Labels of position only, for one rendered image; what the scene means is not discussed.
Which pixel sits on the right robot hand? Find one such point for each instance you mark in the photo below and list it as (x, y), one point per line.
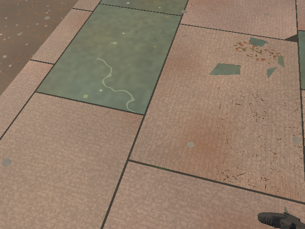
(281, 221)

